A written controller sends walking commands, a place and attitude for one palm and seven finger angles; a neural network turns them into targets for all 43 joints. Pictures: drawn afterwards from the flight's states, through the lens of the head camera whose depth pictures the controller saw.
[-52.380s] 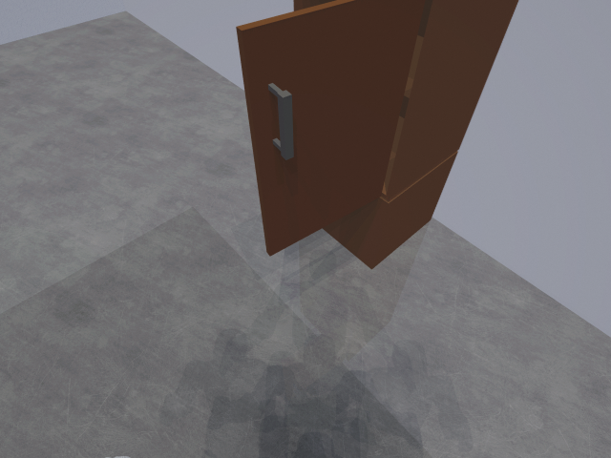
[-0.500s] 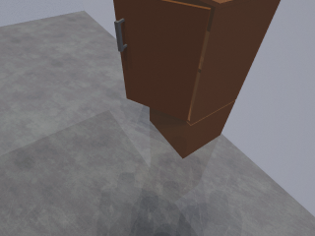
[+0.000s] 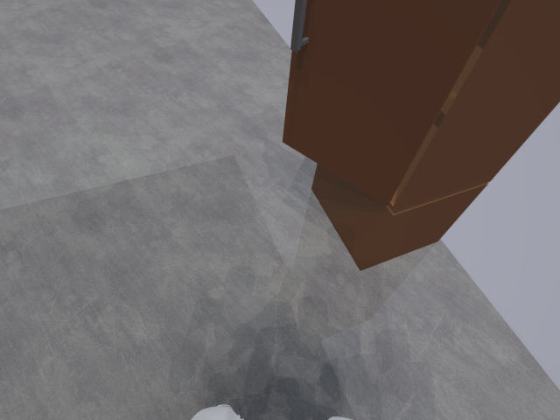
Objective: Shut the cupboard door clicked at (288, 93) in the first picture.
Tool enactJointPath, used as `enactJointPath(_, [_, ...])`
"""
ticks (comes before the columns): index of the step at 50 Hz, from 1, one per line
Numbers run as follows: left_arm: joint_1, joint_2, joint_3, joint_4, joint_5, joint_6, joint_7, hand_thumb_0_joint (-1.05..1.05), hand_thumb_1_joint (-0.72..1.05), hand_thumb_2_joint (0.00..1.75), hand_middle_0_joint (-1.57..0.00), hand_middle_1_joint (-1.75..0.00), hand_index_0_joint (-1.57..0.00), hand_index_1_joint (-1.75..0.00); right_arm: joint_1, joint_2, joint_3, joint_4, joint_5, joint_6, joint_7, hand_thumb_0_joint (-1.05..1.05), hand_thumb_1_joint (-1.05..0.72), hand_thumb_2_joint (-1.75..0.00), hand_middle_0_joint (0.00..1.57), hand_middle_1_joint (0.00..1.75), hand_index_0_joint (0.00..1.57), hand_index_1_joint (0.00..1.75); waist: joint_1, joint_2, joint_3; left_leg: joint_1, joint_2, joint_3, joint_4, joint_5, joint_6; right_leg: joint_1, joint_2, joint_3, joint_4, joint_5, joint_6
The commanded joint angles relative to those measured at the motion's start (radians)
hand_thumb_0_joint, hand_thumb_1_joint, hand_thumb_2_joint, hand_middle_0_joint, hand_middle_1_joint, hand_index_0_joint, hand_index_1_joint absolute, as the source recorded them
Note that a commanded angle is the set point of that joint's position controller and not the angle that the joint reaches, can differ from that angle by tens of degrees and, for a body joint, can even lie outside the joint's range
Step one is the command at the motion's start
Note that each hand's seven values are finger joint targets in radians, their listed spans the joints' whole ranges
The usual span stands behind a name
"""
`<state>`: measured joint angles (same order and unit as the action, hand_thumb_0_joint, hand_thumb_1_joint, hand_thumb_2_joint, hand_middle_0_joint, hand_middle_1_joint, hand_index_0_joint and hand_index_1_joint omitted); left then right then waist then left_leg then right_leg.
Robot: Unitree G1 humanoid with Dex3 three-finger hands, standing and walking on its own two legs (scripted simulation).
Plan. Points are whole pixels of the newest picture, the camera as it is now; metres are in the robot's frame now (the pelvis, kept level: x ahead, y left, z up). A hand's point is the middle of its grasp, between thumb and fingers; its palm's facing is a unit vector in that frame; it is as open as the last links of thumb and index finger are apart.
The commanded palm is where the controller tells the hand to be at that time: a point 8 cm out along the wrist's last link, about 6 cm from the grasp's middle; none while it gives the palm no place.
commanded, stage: walk to a spot facing it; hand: left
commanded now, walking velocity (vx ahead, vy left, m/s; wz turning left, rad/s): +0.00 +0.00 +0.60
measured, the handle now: (303, 18) +0.92 -0.02 +0.10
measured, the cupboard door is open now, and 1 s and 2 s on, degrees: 28 28 28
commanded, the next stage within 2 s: turn to face it in 1.94 s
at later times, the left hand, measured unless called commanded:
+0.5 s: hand out of the picture +0.05 +0.17 -0.13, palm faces +0.29 -0.90 -0.32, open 7.4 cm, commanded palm none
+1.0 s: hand out of the picture -0.07 +0.17 -0.16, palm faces +0.63 -0.73 -0.25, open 7.4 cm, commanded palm none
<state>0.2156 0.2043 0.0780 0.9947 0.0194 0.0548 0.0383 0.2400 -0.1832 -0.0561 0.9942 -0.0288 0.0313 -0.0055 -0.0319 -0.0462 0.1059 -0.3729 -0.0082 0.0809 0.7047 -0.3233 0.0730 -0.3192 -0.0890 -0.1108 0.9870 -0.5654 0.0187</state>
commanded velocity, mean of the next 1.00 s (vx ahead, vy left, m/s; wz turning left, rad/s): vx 0.03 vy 0.00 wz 0.60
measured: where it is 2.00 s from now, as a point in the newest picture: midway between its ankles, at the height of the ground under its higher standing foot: (196, 395)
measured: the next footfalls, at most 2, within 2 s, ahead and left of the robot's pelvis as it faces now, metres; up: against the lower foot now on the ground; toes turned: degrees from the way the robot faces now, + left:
right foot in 0.42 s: +0.07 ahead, -0.16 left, +0.00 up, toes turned +17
left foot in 0.84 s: +0.00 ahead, +0.07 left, +0.00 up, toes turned +38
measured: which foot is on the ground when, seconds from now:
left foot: down 0.00-0.40, up 0.42-0.82, down 0.84-1.00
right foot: up 0.00-0.40, down 0.42-0.84, up 0.86-1.00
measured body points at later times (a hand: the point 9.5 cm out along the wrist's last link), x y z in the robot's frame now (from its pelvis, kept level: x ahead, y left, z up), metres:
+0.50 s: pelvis +0.02 -0.06 +0.02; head +0.08 -0.07 +0.46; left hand +0.04 +0.22 -0.10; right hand +0.16 -0.30 -0.14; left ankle -0.01 +0.06 -0.66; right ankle +0.04 -0.17 -0.72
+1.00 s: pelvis +0.03 -0.03 +0.01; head +0.05 +0.02 +0.46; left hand -0.10 +0.21 -0.14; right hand +0.29 -0.15 -0.10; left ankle -0.03 +0.05 -0.72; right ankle +0.08 -0.17 -0.64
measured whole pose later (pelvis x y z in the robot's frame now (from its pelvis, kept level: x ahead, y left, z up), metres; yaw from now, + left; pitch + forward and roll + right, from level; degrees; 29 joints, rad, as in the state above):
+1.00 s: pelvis +0.03 -0.03 +0.01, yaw +38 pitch +1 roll -1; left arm 0.25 0.26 0.08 0.91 0.02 0.07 0.02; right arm 0.12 -0.21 -0.04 0.86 -0.03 0.02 0.00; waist 0.01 -0.05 0.09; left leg -0.28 -0.02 0.02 0.57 -0.31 0.04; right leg -0.45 -0.10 -0.05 1.12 -0.48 0.06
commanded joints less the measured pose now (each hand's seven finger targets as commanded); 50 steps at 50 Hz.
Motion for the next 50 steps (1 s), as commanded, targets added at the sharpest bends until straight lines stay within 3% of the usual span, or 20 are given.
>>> enactJointPath(1, [-0.065,0.105,0.025,-0.122,0.011,-0.015,-0.014,0.00,0.90,0.90,-0.20,-0.30,-0.20,-0.30,0.056,-0.203,-0.029,-0.071,-0.006,-0.010,-0.025,0.00,-0.90,-0.90,0.20,0.30,0.20,0.30,-0.007,0.158,-0.063,0.064,0.268,-0.482,-0.467,0.025,0.052,-0.217,-0.004,0.141,0.224,0.163,0.016])
enactJointPath(5, [-0.031,0.094,0.020,-0.122,0.009,-0.023,-0.021,0.00,0.90,0.90,-0.20,-0.30,-0.20,-0.30,0.036,-0.210,-0.034,-0.090,-0.001,-0.020,-0.028,0.00,-0.90,-0.90,0.20,0.30,0.20,0.30,0.013,0.117,-0.139,0.189,0.211,-0.388,-0.419,0.251,0.062,-0.233,0.016,0.135,0.130,0.229,0.044])
enactJointPath(12, [-0.098,0.105,0.009,-0.184,0.005,-0.020,-0.018,0.00,0.90,0.90,-0.20,-0.30,-0.20,-0.30,0.036,-0.236,-0.055,-0.105,-0.005,-0.004,-0.016,0.00,-0.90,-0.90,0.20,0.30,0.20,0.30,-0.007,0.217,-0.154,0.211,0.192,-0.454,-0.385,0.322,0.094,-0.184,0.058,0.129,-0.070,0.167,0.056])
enactJointPath(18, [0.041,0.138,0.013,-0.169,-0.006,-0.032,-0.007,0.00,0.90,0.90,-0.20,-0.30,-0.20,-0.30,-0.059,-0.226,-0.066,-0.154,0.005,0.011,-0.007,0.00,-0.90,-0.90,0.20,0.30,0.20,0.30,0.061,0.188,-0.189,0.009,0.107,-0.471,-0.282,0.248,0.028,0.191,0.100,0.118,-0.515,0.321,0.028])
enactJointPath(19, [0.070,0.186,0.023,-0.167,0.004,-0.042,-0.003,0.00,0.90,0.90,-0.20,-0.30,-0.20,-0.30,-0.056,-0.183,-0.065,-0.157,0.015,0.012,0.000,0.00,-0.90,-0.90,0.20,0.30,0.20,0.30,0.074,0.049,-0.189,-0.104,0.026,-0.404,-0.186,0.069,-0.027,0.293,-0.003,0.207,-0.666,0.312,0.004])
enactJointPath(20, [0.051,0.274,0.038,-0.184,0.020,-0.050,0.005,0.00,0.90,0.90,-0.20,-0.30,-0.20,-0.30,-0.029,-0.122,-0.061,-0.172,0.022,0.009,0.002,0.00,-0.90,-0.90,0.20,0.30,0.20,0.30,0.069,-0.244,-0.157,-0.269,-0.113,-0.212,0.082,-0.169,-0.107,0.321,-0.285,0.535,-0.774,0.242,-0.108])
enactJointPath(21, [0.002,0.280,0.029,-0.195,0.013,-0.044,0.007,0.00,0.90,0.90,-0.20,-0.30,-0.20,-0.30,-0.029,-0.177,-0.072,-0.170,0.005,0.013,0.004,0.00,-0.90,-0.90,0.20,0.30,0.20,0.30,0.051,-0.194,-0.121,-0.226,-0.088,-0.183,0.345,-0.268,-0.114,0.139,-0.399,0.552,-0.766,0.328,-0.184])
enactJointPath(22, [-0.063,0.237,0.016,-0.212,0.010,-0.041,0.008,0.00,0.90,0.90,-0.20,-0.30,-0.20,-0.30,-0.003,-0.164,-0.070,-0.166,-0.002,0.022,0.013,0.00,-0.90,-0.90,0.20,0.30,0.20,0.30,0.008,-0.085,-0.086,-0.208,-0.056,-0.197,0.480,-0.213,-0.104,0.057,-0.350,0.442,-0.747,0.313,-0.201])
enactJointPath(24, [-0.096,0.162,0.005,-0.215,0.004,-0.056,0.008,0.00,0.90,0.90,-0.20,-0.30,-0.20,-0.30,-0.004,-0.151,-0.062,-0.137,0.000,0.028,0.021,0.00,-0.90,-0.90,0.20,0.30,0.20,0.30,-0.020,-0.137,-0.076,-0.247,-0.009,-0.160,0.556,-0.111,-0.125,0.126,-0.224,0.300,-0.659,0.595,-0.163])
enactJointPath(26, [-0.052,0.149,0.001,-0.207,0.004,-0.063,0.009,0.00,0.90,0.90,-0.20,-0.30,-0.20,-0.30,-0.017,-0.142,-0.053,-0.148,0.009,0.026,0.030,0.00,-0.90,-0.90,0.20,0.30,0.20,0.30,-0.012,-0.143,-0.109,-0.248,-0.001,-0.122,0.519,-0.077,-0.141,0.222,-0.194,0.171,-0.591,0.866,-0.139])
enactJointPath(32, [0.131,0.177,0.019,-0.159,0.008,-0.062,0.011,0.00,0.90,0.90,-0.20,-0.30,-0.20,-0.30,-0.150,-0.111,-0.029,-0.180,0.011,0.034,0.032,0.00,-0.90,-0.90,0.20,0.30,0.20,0.30,0.067,-0.141,-0.124,-0.225,0.011,-0.052,0.327,-0.108,-0.137,0.375,-0.223,0.102,-0.540,1.057,-0.127])
enactJointPath(37, [0.142,0.206,0.036,-0.158,0.018,-0.055,0.007,0.00,0.90,0.90,-0.20,-0.30,-0.20,-0.30,-0.185,-0.101,-0.017,-0.197,0.017,0.021,0.034,0.00,-0.90,-0.90,0.20,0.30,0.20,0.30,0.079,-0.182,-0.127,-0.105,0.015,0.006,0.065,-0.135,-0.110,0.362,-0.261,0.060,-0.489,1.049,-0.140])
enactJointPath(39, [0.117,0.216,0.041,-0.160,0.015,-0.056,0.003,0.00,0.90,0.90,-0.20,-0.30,-0.20,-0.30,-0.134,-0.108,-0.020,-0.188,0.017,0.014,0.031,0.00,-0.90,-0.90,0.20,0.30,0.20,0.30,0.044,-0.163,-0.144,0.011,-0.003,0.026,-0.070,-0.050,-0.095,0.305,-0.260,0.023,-0.429,1.032,-0.114])
enactJointPath(40, [0.107,0.215,0.041,-0.164,0.007,-0.056,-0.001,0.00,0.90,0.90,-0.20,-0.30,-0.20,-0.30,-0.077,-0.128,-0.023,-0.175,0.013,0.008,0.030,0.00,-0.90,-0.90,0.20,0.30,0.20,0.30,0.012,-0.124,-0.168,0.133,-0.014,0.027,-0.186,0.064,-0.084,0.249,-0.234,-0.019,-0.347,0.988,-0.079])
enactJointPath(41, [0.104,0.197,0.034,-0.170,0.001,-0.054,-0.005,0.00,0.90,0.90,-0.20,-0.30,-0.20,-0.30,-0.001,-0.187,-0.039,-0.156,0.008,0.000,0.032,0.00,-0.90,-0.90,0.20,0.30,0.20,0.30,-0.029,0.002,-0.227,0.346,0.070,-0.063,-0.267,0.322,-0.056,0.094,-0.196,-0.070,-0.173,0.782,-0.027])
enactJointPath(42, [0.103,0.124,0.014,-0.208,-0.010,-0.050,-0.012,0.00,0.90,0.90,-0.20,-0.30,-0.20,-0.30,0.074,-0.311,-0.069,-0.145,0.002,-0.009,0.021,0.00,-0.90,-0.90,0.20,0.30,0.20,0.30,-0.066,0.336,-0.287,0.540,0.377,-0.450,-0.274,0.783,0.096,-0.215,-0.040,-0.077,0.065,0.021,0.051])
enactJointPath(43, [0.023,0.124,0.002,-0.241,-0.001,-0.036,-0.003,0.00,0.90,0.90,-0.20,-0.30,-0.20,-0.30,0.131,-0.337,-0.073,-0.123,0.015,0.001,0.011,0.00,-0.90,-0.90,0.20,0.30,0.20,0.30,-0.092,0.304,-0.302,0.508,0.443,-0.487,-0.265,0.987,0.181,-0.260,-0.023,0.052,0.173,-0.128,0.040])
enactJointPath(44, [0.000,0.136,0.008,-0.252,0.001,-0.030,-0.002,0.00,0.90,0.90,-0.20,-0.30,-0.20,-0.30,0.092,-0.307,-0.062,-0.129,0.010,0.005,0.003,0.00,-0.90,-0.90,0.20,0.30,0.20,0.30,-0.068,0.228,-0.238,0.419,0.417,-0.394,-0.279,0.833,0.182,-0.258,-0.044,0.082,0.198,-0.079,0.034])
enactJointPath(46, [-0.033,0.141,0.017,-0.220,0.003,-0.023,-0.010,0.00,0.90,0.90,-0.20,-0.30,-0.20,-0.30,-0.005,-0.237,-0.039,-0.159,0.003,-0.005,-0.015,0.00,-0.90,-0.90,0.20,0.30,0.20,0.30,-0.036,0.262,-0.158,0.300,0.294,-0.351,-0.305,0.652,0.118,-0.256,-0.046,0.112,0.208,0.056,0.046])
enactJointPath(50, [-0.007,0.125,0.016,-0.192,0.008,-0.027,-0.037,0.00,0.90,0.90,-0.20,-0.30,-0.20,-0.30,-0.031,-0.232,-0.031,-0.168,0.001,-0.020,-0.013,0.00,-0.90,-0.90,0.20,0.30,0.20,0.30,-0.001,0.182,-0.121,0.253,0.217,-0.342,-0.385,0.241,0.091,-0.247,-0.011,0.097,0.110,0.159,0.054])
